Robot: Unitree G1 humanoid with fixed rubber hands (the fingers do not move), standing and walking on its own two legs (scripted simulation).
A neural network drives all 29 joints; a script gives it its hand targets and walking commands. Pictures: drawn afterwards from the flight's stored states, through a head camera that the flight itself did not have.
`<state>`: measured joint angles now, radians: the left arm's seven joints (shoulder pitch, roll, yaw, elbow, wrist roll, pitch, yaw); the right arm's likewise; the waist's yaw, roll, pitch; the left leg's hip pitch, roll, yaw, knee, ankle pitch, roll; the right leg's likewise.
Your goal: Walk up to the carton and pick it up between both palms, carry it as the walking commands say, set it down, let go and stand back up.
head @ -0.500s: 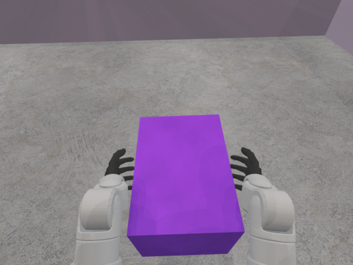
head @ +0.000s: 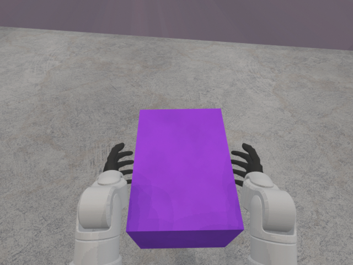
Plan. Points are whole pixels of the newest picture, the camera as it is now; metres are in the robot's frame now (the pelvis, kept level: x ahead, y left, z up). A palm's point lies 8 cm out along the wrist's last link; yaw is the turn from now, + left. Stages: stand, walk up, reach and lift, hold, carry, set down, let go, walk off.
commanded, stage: carry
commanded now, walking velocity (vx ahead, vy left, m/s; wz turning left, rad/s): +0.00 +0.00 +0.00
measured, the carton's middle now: (181, 177) +0.35 -0.01 +0.01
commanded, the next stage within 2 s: none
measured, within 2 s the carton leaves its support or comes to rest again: neither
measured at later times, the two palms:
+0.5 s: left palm (113, 129) +0.44 +0.16 +0.09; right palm (225, 130) +0.44 -0.12 +0.08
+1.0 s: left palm (116, 117) +0.47 +0.16 +0.10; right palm (225, 116) +0.47 -0.13 +0.10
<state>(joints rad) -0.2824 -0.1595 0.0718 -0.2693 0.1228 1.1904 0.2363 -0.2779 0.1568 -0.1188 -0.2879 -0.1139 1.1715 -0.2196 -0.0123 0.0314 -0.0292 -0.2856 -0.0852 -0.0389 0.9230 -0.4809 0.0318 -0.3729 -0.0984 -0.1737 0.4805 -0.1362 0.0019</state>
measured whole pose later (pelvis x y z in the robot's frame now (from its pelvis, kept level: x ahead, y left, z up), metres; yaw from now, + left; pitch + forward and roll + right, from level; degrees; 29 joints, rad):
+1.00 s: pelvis +0.18 +0.02 +0.00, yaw +1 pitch +3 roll +0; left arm -0.28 -0.16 0.08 -0.27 0.12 1.21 0.22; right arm -0.28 0.16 -0.12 -0.31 -0.12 1.21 -0.21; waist -0.01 0.01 -0.04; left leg -0.37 -0.02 0.00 0.61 -0.27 0.04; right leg -0.23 -0.05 -0.17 0.56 -0.37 0.00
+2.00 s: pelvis +0.15 +0.02 +0.00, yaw +1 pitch +0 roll -1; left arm -0.26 -0.15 0.09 -0.26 0.12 1.21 0.20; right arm -0.28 0.16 -0.12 -0.29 -0.13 1.21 -0.19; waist -0.01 0.02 -0.05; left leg -0.35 -0.02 0.00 0.58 -0.22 0.03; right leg -0.23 -0.05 -0.17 0.58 -0.34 -0.01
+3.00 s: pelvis +0.09 +0.04 +0.01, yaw -2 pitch -5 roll -1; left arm -0.55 -0.20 0.43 0.56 0.36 0.67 0.06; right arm -0.47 0.18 -0.42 0.50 -0.44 0.65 0.01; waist -0.02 -0.02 -0.03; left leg -0.27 -0.04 0.00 0.43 -0.10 0.03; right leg -0.19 -0.01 -0.03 0.48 -0.23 -0.02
